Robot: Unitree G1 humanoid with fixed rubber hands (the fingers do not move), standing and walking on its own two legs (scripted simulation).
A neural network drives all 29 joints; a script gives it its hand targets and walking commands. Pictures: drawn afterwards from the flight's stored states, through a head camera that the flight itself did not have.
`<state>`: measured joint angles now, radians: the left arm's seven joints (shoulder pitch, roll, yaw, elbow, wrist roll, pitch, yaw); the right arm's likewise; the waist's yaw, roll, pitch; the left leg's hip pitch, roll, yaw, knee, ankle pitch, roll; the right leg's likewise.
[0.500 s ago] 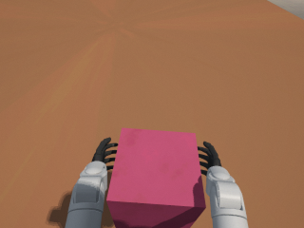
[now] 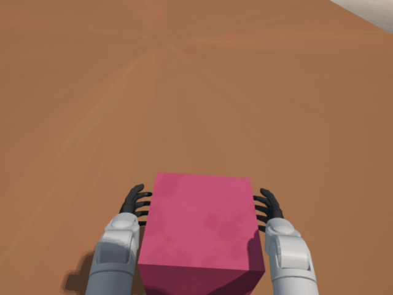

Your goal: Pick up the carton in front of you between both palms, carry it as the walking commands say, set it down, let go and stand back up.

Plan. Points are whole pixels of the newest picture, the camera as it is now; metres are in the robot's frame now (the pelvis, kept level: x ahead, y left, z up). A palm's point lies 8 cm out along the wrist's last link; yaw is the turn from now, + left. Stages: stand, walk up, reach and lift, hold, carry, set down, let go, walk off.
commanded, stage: hold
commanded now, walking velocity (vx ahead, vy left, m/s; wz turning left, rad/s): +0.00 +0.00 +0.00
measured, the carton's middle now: (198, 243) +0.28 +0.00 -0.06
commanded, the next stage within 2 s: set down in 0.76 s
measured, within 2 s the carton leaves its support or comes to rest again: neither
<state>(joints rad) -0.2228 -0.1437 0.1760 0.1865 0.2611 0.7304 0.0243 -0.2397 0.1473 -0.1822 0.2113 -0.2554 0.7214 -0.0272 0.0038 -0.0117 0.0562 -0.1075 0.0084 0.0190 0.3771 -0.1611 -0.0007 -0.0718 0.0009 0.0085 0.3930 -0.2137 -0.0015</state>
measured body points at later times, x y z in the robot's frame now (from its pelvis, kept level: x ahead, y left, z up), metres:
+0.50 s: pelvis -0.02 +0.00 +0.00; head -0.07 +0.01 +0.44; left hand +0.29 +0.15 +0.04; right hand +0.28 -0.15 +0.04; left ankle +0.03 +0.12 -0.74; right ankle +0.01 -0.12 -0.74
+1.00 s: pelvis +0.01 +0.00 +0.00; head -0.01 +0.01 +0.45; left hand +0.33 +0.15 +0.02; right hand +0.32 -0.16 +0.02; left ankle +0.03 +0.12 -0.74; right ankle +0.01 -0.12 -0.74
